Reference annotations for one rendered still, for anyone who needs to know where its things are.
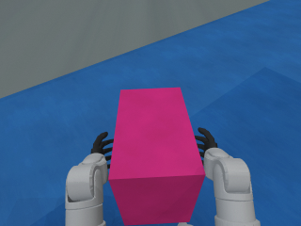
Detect left robot hand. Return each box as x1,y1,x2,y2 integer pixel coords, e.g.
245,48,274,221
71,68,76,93
90,132,114,169

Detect carton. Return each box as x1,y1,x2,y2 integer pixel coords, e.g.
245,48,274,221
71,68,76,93
108,87,206,226

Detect left robot forearm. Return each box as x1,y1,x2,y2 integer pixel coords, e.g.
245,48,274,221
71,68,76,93
65,153,109,226

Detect right robot hand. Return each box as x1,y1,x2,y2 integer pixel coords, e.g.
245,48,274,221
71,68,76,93
195,127,218,166

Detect right robot forearm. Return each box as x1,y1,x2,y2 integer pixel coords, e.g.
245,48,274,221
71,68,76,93
203,147,261,226

